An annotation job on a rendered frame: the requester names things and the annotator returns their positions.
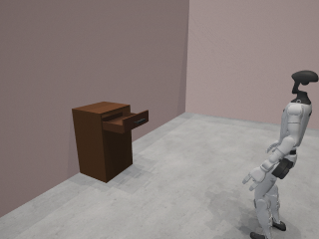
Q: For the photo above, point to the robot left forearm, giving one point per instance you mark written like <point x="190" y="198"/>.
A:
<point x="282" y="150"/>

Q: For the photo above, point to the robot left shin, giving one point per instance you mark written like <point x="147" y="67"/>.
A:
<point x="264" y="216"/>

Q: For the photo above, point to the robot left upper arm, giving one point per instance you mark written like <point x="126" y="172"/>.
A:
<point x="295" y="114"/>

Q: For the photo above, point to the handle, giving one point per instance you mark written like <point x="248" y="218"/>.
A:
<point x="139" y="121"/>

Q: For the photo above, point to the robot right hand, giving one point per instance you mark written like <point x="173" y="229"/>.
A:
<point x="273" y="144"/>

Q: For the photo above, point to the drawer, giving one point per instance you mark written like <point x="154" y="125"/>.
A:
<point x="123" y="122"/>

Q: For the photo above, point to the robot left hand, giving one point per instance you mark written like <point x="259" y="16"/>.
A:
<point x="257" y="174"/>

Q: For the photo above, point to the cabinet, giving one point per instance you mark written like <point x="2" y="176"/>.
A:
<point x="102" y="154"/>

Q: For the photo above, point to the robot head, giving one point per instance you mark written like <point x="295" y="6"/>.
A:
<point x="303" y="77"/>

